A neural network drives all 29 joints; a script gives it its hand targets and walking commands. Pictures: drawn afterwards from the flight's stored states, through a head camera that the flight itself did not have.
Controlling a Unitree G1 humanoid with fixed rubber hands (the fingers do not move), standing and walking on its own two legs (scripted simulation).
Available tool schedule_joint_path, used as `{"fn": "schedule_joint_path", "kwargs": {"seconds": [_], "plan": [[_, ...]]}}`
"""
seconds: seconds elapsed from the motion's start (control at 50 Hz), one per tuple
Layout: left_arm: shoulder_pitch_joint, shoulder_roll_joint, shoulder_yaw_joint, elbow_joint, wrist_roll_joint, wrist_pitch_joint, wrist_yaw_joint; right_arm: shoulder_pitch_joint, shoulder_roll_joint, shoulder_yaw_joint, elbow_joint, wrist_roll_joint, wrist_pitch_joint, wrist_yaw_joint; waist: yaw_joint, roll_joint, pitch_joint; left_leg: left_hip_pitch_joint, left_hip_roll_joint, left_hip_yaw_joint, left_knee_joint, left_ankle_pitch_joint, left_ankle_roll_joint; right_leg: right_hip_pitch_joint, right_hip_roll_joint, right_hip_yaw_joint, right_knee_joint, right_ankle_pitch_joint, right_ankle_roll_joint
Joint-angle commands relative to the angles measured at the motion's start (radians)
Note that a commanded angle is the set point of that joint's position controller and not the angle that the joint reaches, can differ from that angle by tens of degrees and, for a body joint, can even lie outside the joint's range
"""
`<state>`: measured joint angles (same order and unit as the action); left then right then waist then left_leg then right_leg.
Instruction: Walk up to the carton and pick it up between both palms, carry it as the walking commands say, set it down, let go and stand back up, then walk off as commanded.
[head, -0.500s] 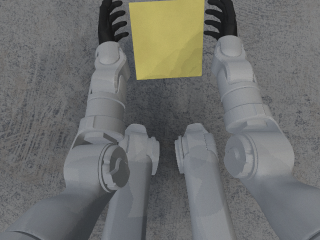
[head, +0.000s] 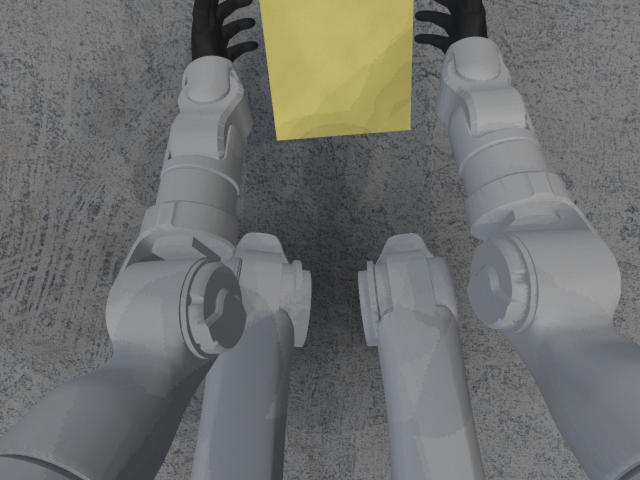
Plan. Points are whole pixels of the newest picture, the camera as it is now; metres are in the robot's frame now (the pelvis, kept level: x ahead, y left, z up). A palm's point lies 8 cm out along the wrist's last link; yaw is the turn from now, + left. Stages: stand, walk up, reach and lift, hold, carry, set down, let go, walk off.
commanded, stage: set down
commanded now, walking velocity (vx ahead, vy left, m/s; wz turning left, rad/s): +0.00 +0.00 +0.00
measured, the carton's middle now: (335, 59) +0.52 -0.01 -0.29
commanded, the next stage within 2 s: none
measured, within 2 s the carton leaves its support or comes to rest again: rests again in 1.94 s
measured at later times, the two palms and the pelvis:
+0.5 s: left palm (214, 49) +0.51 +0.12 -0.18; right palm (461, 36) +0.52 -0.13 -0.18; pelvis +0.00 +0.00 -0.02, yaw +0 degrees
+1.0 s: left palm (211, 43) +0.51 +0.12 -0.18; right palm (462, 33) +0.52 -0.13 -0.19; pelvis +0.00 +0.00 -0.01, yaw +0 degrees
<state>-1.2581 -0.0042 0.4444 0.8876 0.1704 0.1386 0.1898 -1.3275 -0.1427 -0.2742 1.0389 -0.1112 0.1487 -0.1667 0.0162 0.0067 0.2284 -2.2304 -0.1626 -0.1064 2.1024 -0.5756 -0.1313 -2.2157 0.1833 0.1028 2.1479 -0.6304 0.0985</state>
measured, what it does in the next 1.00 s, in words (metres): stands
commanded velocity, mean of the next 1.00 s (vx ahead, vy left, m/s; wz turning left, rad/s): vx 0.00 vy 0.00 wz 0.00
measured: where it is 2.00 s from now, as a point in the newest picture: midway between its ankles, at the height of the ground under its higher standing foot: (328, 325)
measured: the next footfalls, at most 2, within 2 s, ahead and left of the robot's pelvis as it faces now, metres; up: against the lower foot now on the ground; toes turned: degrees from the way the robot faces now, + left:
none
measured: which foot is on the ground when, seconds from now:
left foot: down 0.00-1.00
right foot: down 0.00-1.00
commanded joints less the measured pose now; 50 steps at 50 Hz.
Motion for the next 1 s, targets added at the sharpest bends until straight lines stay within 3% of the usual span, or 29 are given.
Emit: {"fn": "schedule_joint_path", "kwargs": {"seconds": [0.0,0.08,0.24,0.42,0.98], "plan": [[-0.556,-0.816,-0.396,0.006,-0.064,-0.030,-0.258,-0.579,0.869,0.303,-0.106,0.071,-0.072,0.252,0.012,-0.052,-1.032,0.484,-0.024,0.205,-0.088,0.400,0.091,0.430,0.004,-0.159,-0.173,0.411,-0.062],[-0.549,-0.823,-0.406,0.004,-0.086,-0.034,-0.264,-0.546,0.859,0.299,-0.098,0.069,-0.073,0.253,-0.013,-0.034,-1.019,0.487,-0.023,0.204,-0.068,0.419,0.085,0.435,0.002,-0.158,-0.162,0.440,-0.066],[-0.572,-0.800,-0.369,0.022,-0.078,-0.032,-0.272,-0.543,0.848,0.273,-0.071,0.048,-0.061,0.269,-0.023,-0.040,-0.953,0.453,-0.027,0.200,-0.053,0.361,0.089,0.399,-0.002,-0.155,-0.155,0.386,-0.073],[-0.569,-0.764,-0.309,0.067,-0.054,-0.022,-0.281,-0.540,0.806,0.226,-0.041,0.019,-0.047,0.284,-0.022,-0.039,-0.862,0.417,-0.026,0.202,-0.052,0.297,0.089,0.372,-0.008,-0.153,-0.156,0.322,-0.079],[-0.430,-0.680,-0.212,0.128,0.008,-0.012,-0.306,-0.392,0.714,0.142,0.022,-0.074,-0.030,0.307,-0.034,-0.042,-0.721,0.331,-0.019,0.184,-0.065,0.283,0.086,0.325,-0.022,-0.136,-0.164,0.330,-0.084]]}}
